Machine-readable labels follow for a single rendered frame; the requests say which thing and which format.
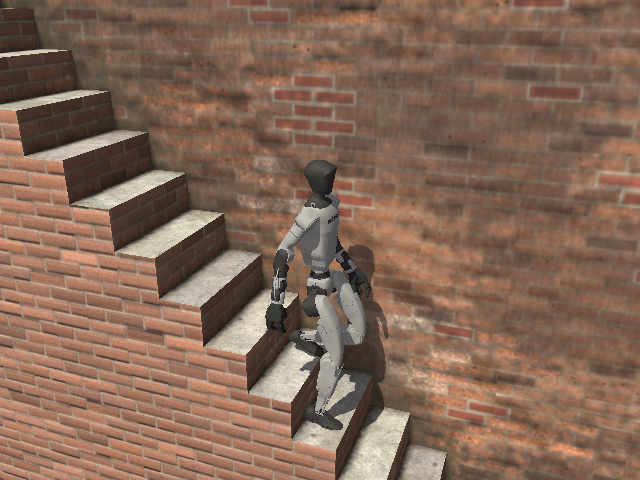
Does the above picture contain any right robot thigh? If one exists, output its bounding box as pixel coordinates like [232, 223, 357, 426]
[303, 288, 344, 372]

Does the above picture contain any robot left forearm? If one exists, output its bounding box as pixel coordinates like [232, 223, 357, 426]
[335, 236, 356, 273]

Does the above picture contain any robot left upper arm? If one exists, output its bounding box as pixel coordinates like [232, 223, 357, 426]
[325, 194, 340, 207]

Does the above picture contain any robot right hand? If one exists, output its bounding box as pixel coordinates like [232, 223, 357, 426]
[265, 303, 287, 333]

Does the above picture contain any robot right upper arm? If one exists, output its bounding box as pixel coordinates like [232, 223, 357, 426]
[276, 208, 320, 262]

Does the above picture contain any robot left hand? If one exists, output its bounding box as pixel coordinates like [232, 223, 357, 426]
[348, 268, 371, 299]

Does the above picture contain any robot right forearm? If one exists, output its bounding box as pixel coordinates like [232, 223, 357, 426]
[271, 249, 289, 305]

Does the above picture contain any humanoid robot torso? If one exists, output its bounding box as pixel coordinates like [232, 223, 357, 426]
[301, 194, 339, 297]

